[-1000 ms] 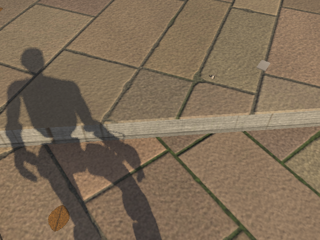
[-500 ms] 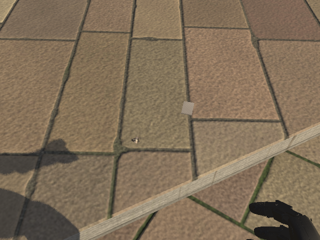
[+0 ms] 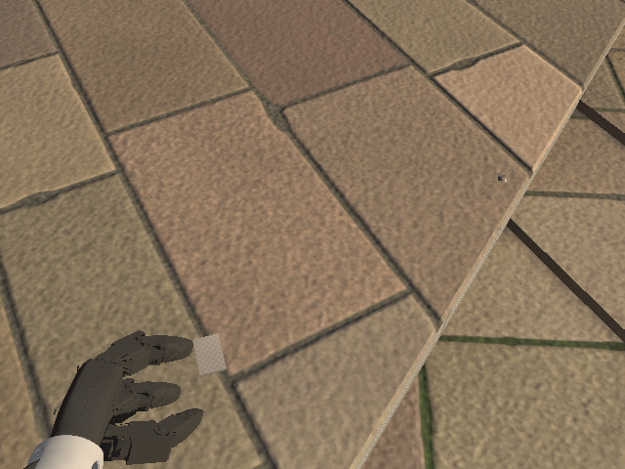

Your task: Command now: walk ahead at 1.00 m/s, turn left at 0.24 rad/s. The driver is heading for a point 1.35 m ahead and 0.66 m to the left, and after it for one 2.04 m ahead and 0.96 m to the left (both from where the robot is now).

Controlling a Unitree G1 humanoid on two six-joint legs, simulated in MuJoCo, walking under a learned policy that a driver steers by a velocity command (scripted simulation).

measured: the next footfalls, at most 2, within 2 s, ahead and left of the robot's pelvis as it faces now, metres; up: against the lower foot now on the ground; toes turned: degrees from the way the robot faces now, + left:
right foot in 0.06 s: +0.22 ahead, -0.09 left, +0.00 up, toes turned +1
left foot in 0.48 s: +0.50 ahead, +0.12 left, +0.14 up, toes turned +21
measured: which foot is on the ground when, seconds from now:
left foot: down 0.00-0.06, up 0.08-0.46, down 0.48-0.84, up 0.86-1.00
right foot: up 0.00-0.04, down 0.06-0.44, up 0.46-0.82, down 0.84-1.00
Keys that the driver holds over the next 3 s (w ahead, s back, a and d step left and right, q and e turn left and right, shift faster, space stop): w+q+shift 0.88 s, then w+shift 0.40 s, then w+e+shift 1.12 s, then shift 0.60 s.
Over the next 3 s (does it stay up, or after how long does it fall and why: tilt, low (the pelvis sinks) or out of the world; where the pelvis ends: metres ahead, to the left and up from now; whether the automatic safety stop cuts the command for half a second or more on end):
stays up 2.22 1.15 0.14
